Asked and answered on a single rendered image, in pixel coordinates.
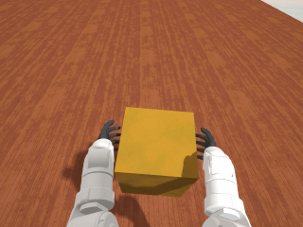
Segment left robot upper arm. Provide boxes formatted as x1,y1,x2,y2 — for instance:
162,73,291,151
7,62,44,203
67,210,119,227

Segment robot left forearm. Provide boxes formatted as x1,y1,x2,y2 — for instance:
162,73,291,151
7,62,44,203
66,138,115,227

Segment carton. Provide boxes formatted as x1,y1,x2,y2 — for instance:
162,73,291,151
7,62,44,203
115,107,199,198

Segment right robot hand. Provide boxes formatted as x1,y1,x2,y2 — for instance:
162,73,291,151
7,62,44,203
195,128,217,160

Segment left robot hand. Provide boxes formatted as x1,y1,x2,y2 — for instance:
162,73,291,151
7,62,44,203
98,119,121,151

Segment robot right forearm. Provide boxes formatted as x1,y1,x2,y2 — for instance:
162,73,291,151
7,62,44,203
203,147,252,227

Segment right robot upper arm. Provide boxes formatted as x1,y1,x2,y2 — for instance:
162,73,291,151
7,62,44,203
202,216,247,227

